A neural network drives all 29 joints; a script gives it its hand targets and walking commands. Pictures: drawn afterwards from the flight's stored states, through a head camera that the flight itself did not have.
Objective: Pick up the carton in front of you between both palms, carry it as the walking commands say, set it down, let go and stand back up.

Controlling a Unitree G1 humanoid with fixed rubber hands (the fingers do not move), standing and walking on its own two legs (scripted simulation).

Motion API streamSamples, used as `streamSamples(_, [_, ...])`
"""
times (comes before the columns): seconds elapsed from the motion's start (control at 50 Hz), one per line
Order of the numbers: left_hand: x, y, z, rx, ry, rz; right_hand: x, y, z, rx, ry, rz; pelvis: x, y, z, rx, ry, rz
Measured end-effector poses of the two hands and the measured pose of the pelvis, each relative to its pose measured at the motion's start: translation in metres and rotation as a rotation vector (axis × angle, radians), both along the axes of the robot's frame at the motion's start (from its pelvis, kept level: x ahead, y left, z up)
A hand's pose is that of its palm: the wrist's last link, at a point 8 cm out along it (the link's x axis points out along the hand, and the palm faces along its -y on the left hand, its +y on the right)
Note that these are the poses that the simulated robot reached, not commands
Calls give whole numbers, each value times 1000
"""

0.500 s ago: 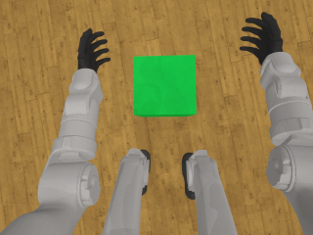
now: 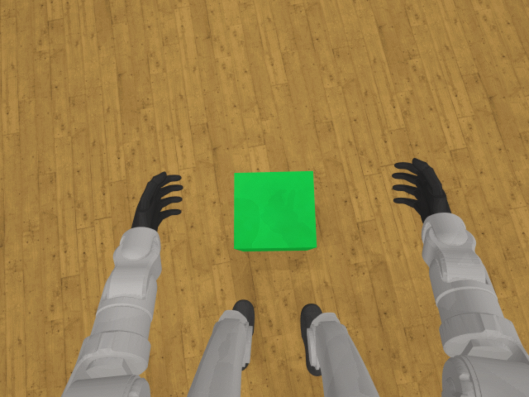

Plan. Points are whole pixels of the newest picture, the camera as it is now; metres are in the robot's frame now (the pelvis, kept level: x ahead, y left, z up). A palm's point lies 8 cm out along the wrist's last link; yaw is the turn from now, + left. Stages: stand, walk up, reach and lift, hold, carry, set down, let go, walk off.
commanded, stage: let go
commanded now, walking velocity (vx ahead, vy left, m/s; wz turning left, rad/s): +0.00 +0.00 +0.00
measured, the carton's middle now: (274, 215) +0.43 +0.02 -0.57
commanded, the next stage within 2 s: stand in 0.96 s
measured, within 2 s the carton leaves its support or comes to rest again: neither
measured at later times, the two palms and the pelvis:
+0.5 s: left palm (66, 336) +0.22 +0.24 +0.01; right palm (498, 327) +0.23 -0.22 +0.00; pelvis +0.06 +0.01 +0.08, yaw +0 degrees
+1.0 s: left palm (55, 351) +0.20 +0.25 +0.01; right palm (509, 360) +0.20 -0.23 +0.01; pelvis +0.04 +0.01 +0.08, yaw +0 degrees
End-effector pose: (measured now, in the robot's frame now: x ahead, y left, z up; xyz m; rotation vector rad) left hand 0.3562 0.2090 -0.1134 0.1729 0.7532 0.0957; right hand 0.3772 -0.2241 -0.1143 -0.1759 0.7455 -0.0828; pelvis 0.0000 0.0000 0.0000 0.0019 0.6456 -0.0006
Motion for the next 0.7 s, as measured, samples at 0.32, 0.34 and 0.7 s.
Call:
streamSamples(0.32, [-88, 25, 85, -11, 22, -2, -90, 1, 81, 9, 17, 3, 45, 8, 57, -2, -292, 1])
streamSamples(0.34, [-94, 26, 90, -11, 24, 0, -97, 1, 86, 9, 18, 3, 46, 8, 60, -2, -316, 1])
streamSamples(0.7, [-147, 32, 126, -19, 34, -24, -168, 0, 128, 10, 45, 13, 49, 8, 79, -1, -693, 3])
